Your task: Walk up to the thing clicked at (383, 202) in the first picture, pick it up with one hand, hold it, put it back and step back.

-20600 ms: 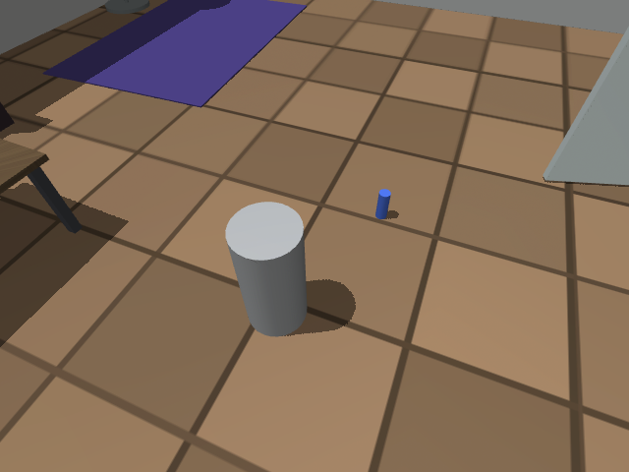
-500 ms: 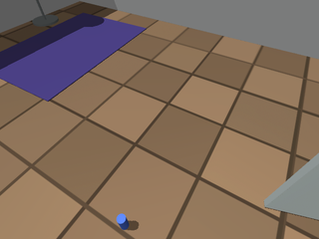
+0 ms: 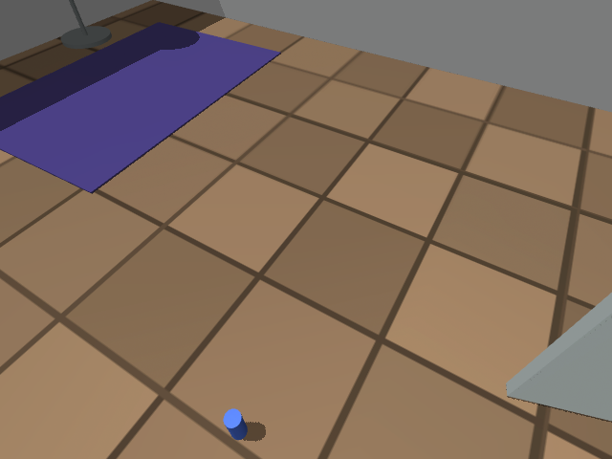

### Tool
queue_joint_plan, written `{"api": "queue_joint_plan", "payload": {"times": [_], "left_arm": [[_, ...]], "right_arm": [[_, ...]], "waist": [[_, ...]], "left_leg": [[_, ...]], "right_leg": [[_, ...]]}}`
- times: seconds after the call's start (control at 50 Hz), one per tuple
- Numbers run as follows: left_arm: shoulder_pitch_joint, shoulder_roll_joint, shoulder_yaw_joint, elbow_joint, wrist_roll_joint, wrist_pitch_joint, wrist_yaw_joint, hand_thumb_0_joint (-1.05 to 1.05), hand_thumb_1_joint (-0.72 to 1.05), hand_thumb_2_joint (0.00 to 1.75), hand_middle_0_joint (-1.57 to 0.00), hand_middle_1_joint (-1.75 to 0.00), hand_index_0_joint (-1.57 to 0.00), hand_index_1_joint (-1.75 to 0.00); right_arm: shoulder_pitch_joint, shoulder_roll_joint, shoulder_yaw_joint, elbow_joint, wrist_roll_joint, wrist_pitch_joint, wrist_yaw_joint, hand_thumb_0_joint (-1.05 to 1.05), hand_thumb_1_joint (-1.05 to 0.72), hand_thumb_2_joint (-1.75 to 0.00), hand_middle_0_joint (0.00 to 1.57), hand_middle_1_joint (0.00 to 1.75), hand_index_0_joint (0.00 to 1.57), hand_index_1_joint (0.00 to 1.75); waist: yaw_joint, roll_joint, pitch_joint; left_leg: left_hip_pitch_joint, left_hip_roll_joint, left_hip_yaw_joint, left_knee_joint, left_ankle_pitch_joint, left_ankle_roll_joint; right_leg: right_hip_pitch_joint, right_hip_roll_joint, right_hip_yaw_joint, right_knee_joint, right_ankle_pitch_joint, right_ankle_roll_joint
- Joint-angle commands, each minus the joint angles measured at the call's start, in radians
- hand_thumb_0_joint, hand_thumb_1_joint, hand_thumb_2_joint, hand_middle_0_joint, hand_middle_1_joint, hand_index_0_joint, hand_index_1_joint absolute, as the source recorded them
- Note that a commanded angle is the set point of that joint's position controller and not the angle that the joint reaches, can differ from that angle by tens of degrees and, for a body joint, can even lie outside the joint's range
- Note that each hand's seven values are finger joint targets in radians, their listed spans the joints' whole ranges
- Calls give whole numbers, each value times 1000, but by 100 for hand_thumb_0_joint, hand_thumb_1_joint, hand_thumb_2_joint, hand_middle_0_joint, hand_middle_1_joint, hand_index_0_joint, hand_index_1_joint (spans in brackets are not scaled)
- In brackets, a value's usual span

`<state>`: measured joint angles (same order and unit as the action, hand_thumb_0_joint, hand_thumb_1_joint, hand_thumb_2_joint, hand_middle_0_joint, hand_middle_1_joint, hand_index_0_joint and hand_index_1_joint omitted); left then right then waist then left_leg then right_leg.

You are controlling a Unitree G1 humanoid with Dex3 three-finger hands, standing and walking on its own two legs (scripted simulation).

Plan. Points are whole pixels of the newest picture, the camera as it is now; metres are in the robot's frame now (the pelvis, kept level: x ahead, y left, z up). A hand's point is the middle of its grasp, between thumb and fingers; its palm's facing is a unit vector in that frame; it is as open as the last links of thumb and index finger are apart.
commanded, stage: stand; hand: left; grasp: from the side
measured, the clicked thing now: (236, 424) +0.34 +0.22 -0.71
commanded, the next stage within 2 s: go down in 0.06 s
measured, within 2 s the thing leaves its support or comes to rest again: neither
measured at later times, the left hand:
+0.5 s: hand out of the picture +0.16 +0.27 -0.17, palm faces +0.05 -0.94 -0.33, open 12.8 cm
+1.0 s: hand out of the picture +0.13 +0.29 -0.21, palm faces +0.06 -0.93 -0.35, open 16.5 cm
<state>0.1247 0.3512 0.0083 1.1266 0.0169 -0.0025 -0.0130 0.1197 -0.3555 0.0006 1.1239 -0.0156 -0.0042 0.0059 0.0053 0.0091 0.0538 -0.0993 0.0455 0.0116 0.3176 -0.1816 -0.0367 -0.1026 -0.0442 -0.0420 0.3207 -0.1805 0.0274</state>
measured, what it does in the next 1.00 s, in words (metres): lowers itself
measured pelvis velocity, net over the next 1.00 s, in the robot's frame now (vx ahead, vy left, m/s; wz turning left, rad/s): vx -0.02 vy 0.01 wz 0.00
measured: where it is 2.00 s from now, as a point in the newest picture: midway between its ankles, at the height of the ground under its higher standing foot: outside the picture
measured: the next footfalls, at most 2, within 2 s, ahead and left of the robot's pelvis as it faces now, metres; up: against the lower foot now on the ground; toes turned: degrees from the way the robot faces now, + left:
none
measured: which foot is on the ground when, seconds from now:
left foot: down 0.00-1.00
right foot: down 0.00-1.00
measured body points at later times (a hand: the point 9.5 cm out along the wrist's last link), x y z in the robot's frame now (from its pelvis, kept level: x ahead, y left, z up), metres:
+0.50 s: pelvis -0.01 +0.00 -0.03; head +0.05 +0.01 +0.41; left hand +0.16 +0.32 -0.15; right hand +0.08 -0.26 -0.15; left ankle +0.00 +0.14 -0.75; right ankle +0.00 -0.14 -0.75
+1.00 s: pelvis -0.02 +0.01 -0.09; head +0.07 +0.03 +0.35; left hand +0.13 +0.33 -0.18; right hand +0.16 -0.24 -0.17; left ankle -0.01 +0.14 -0.75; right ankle +0.00 -0.13 -0.75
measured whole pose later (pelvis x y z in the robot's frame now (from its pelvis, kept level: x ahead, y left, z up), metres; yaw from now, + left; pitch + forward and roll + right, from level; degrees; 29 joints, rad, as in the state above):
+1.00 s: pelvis -0.02 +0.01 -0.09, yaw +0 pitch +16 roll -2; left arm 0.26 0.34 0.25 0.44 0.05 0.19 -0.08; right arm 0.18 -0.23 -0.01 0.56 0.00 -0.14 -0.06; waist -0.02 0.00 -0.11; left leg -0.89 0.06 -0.03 1.13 -0.52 -0.03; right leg -0.86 -0.05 -0.04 1.07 -0.49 0.04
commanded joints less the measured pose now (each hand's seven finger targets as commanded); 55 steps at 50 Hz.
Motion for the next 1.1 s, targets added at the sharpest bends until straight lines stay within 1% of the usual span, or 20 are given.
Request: {"api": "queue_joint_plan", "payload": {"times": [0.0, 0.14, 0.16, 0.18, 0.22, 0.24, 0.26, 0.3, 0.34, 0.36, 0.42, 0.44, 0.48, 0.52, 0.56, 0.66, 0.82, 0.88, 0.94, 1.08], "left_arm": [[-32, 215, 37, -56, -6, -25, 19, 0, 90, 90, -20, -30, -20, -30], [-37, 214, 37, -58, -6, -24, 17, 0, 82, 82, -24, -22, -21, -24], [-388, 45, 41, -409, -61, -116, 33, 0, 74, 74, -16, -14, -13, -16], [-481, 93, 58, -335, -57, -106, 42, 0, 66, 66, -8, -6, -5, -8], [-245, 190, 141, -101, -32, -50, 38, 0, 50, 50, -1, -9, -2, -8], [-275, 231, 164, -121, -14, -47, 31, 0, 42, 42, 0, -17, -1, -16], [-327, 272, 188, -167, -3, -58, 24, 0, 34, 34, 0, -10, -1, -8], [-182, 252, 217, -53, 37, -37, 1, 0, 26, 27, 0, -11, -2, -9], [-88, 255, 268, -95, 58, -26, -17, 0, 15, 28, -2, -17, -4, -15], [-86, 251, 275, -134, 59, -20, -20, 0, 9, 29, -3, -22, -5, -20], [-141, 201, 252, -162, 65, 14, -27, 0, -8, 29, -3, -25, -5, -24], [-149, 222, 267, -191, 65, 18, -30, 0, -13, 30, -4, -26, -5, -25], [-114, 226, 290, -254, 59, 18, -40, 0, -26, 21, -4, -18, -4, -18], [-30, 175, 278, -290, 52, 21, -56, 0, -33, 23, -4, -22, -4, -21], [-100, 201, 281, -436, 48, 8, -65, 0, -39, 29, -4, -32, -6, -30], [-30, 204, 297, -603, 43, 30, -55, 0, -53, 29, -6, -35, -7, -34], [108, 187, 306, -776, 36, 125, -39, 0, -54, 22, -7, -27, -8, -26], [142, 181, 314, -801, 30, 151, -39, 0, -53, 32, -8, -38, -9, -37], [179, 185, 325, -823, 28, 163, -51, 0, -52, 28, -8, -33, -8, -32], [199, 210, 375, -834, 10, 128, -89, 0, -48, 28, -7, -32, -8, -30]], "right_arm": [[-43, -212, -39, -60, 7, -22, -13, 0, -90, -90, 20, 30, 20, 30], [-35, -213, -38, -59, 6, -21, -11, 0, -95, -92, 21, 30, 20, 30], [-32, -40, 1, -343, 72, -71, -33, 0, -100, -93, 20, 30, 20, 30], [21, -67, -4, -284, 73, -70, -44, 0, -100, -93, 20, 30, 20, 30], [55, -102, -30, -302, 69, -51, -47, 0, -100, -93, 20, 30, 20, 30], [73, -102, -46, -317, 59, -52, -52, 0, -101, -93, 20, 30, 20, 30], [89, -99, -59, -333, 58, -57, -59, 0, -99, -92, 20, 30, 20, 30], [117, -87, -72, -360, 38, -65, -50, 0, -97, -92, 20, 30, 20, 30], [126, -82, -91, -397, 29, -68, -41, 0, -97, -92, 20, 30, 20, 30], [121, -78, -94, -420, 29, -69, -39, 0, -98, -92, 20, 30, 20, 30], [85, -64, -86, -475, 30, -74, -32, 0, -94, -91, 20, 30, 20, 30], [71, -63, -87, -498, 31, -77, -29, 0, -96, -91, 20, 30, 20, 30], [85, -62, -98, -525, 33, -83, -26, 0, -93, -91, 20, 30, 20, 30], [97, -60, -102, -551, 31, -94, -24, 0, -92, -91, 20, 30, 20, 30], [100, -58, -108, -570, 32, -106, -27, 0, -93, -90, 20, 30, 20, 30], [101, -55, -110, -615, 31, -131, -46, 0, -91, -90, 20, 30, 20, 30], [93, -47, -94, -663, 25, -160, -71, 0, -87, -89, 20, 30, 20, 30], [86, -38, -85, -675, 22, -170, -79, 0, -91, -90, 20, 30, 20, 30], [89, -30, -81, -684, 18, -180, -83, 0, -90, -90, 20, 30, 20, 30], [75, -27, -82, -707, 8, -209, -80, 0, -92, -90, 20, 30, 20, 30]], "waist": [[-2, -6, -73], [-3, -7, -68], [-124, 16, 10], [-95, -34, -32], [-45, -78, -22], [-34, -58, -84], [-31, -49, -170], [-21, -63, -212], [27, 15, -307], [30, 38, -339], [10, 26, -248], [8, 26, -249], [2, 19, -302], [-1, 22, -304], [-5, 44, -346], [-27, 55, -373], [-36, 78, -392], [-36, 80, -373], [-30, 83, -401], [-27, 67, -381]], "left_leg": [[3, 96, -75, -37, 164, 47], [-13, 94, -74, -42, 128, 47], [-119, -50, 52, 24, -13, 43], [-112, -52, 47, 41, -26, 48], [-180, -52, 51, 92, -36, 50], [-191, -56, 48, 115, -8, 49], [-175, -54, 45, 137, 19, 48], [-257, -60, 35, 207, 56, 47], [-273, -68, 39, 260, 114, 37], [-265, -67, 39, 268, 130, 33], [-377, -60, 29, 324, 58, 29], [-406, -59, 27, 352, 27, 31], [-434, -51, 23, 403, 24, 33], [-463, -44, 15, 441, 20, 32], [-480, -35, 1, 478, 2, 30], [-518, -19, -16, 531, -45, 29], [-560, -12, -27, 600, -27, 27], [-590, -10, -35, 619, -33, 25], [-614, -13, -33, 656, 6, 29], [-735, -22, -26, 729, -100, 40]], "right_leg": [[6, -99, 82, -45, 153, -36], [17, -100, 84, -48, 125, -38], [-225, 33, 20, 13, 47, -28], [-173, 31, 5, 17, 16, -22], [-186, 41, -12, 52, -34, -29], [-185, 38, -7, 75, -12, -33], [-164, 33, 0, 106, 31, -28], [-174, 30, 1, 179, 82, -27], [-165, 29, 8, 242, 125, -37], [-163, 32, 8, 257, 133, -40], [-278, 38, 1, 292, 49, -42], [-305, 38, 0, 316, 14, -41], [-350, 43, 0, 374, 3, -42], [-401, 47, -9, 423, -6, -43], [-453, 47, -11, 469, -29, -42], [-545, 49, -14, 536, -77, -41], [-592, 44, -10, 605, -70, -40], [-625, 45, -15, 627, -83, -40], [-632, 41, -14, 654, -54, -42], [-726, 38, -8, 707, -129, -41]]}}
